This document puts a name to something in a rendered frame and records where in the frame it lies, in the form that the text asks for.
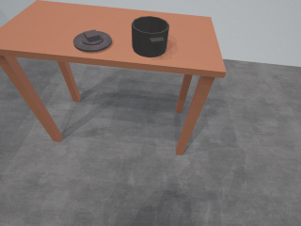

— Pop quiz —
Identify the pot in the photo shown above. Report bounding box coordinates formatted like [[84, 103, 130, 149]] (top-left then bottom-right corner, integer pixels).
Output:
[[132, 16, 169, 57]]

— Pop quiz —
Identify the lid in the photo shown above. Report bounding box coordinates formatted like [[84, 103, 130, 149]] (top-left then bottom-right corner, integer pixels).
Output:
[[73, 31, 112, 53]]

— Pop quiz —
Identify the table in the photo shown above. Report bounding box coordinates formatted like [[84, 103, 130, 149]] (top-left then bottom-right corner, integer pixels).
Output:
[[0, 0, 227, 155]]

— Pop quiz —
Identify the knob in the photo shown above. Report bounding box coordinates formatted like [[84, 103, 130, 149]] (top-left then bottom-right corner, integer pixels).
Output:
[[83, 29, 100, 40]]

